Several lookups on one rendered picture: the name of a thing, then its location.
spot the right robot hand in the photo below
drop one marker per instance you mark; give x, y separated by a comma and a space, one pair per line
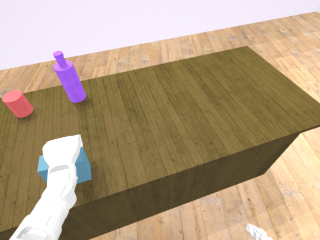
257, 233

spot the robot left forearm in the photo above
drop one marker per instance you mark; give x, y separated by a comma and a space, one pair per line
46, 219

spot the table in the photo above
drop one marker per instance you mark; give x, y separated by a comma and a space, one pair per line
156, 138

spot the left robot hand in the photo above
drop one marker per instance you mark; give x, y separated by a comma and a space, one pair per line
65, 149

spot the sponge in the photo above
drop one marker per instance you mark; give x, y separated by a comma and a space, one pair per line
83, 167

